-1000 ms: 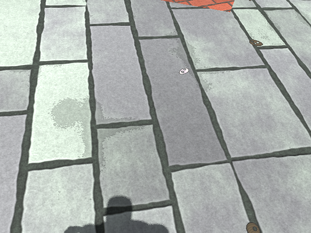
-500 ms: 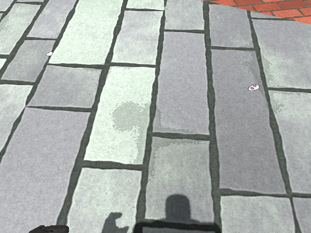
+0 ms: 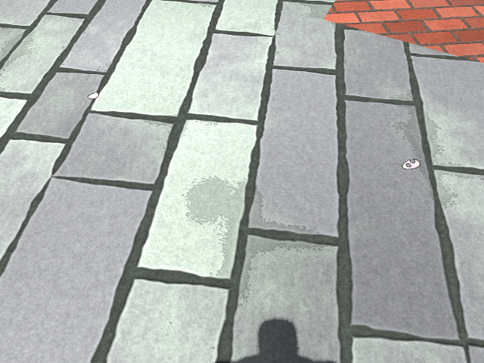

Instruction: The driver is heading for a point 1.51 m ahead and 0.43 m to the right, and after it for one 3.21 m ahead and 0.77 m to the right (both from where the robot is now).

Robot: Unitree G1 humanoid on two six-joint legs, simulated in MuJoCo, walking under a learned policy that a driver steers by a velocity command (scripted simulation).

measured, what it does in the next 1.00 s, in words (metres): walks ahead: left foot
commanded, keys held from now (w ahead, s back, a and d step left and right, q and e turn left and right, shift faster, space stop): no key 0.34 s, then w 0.66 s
